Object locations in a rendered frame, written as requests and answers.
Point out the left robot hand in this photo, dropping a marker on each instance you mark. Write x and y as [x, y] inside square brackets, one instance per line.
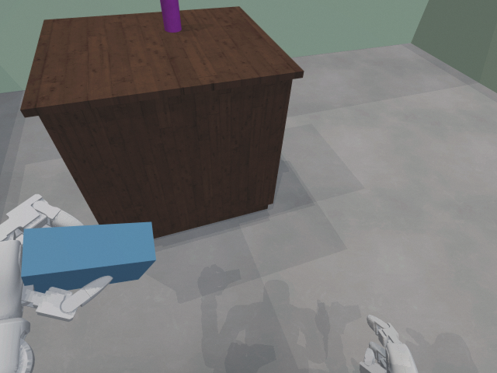
[56, 303]

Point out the left robot forearm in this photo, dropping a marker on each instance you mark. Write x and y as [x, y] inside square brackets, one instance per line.
[16, 355]

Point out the table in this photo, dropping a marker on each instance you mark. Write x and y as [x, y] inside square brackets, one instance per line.
[178, 129]

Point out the sponge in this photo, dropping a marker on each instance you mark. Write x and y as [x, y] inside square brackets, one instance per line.
[71, 257]

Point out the right robot hand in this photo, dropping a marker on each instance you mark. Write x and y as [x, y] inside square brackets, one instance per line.
[395, 358]

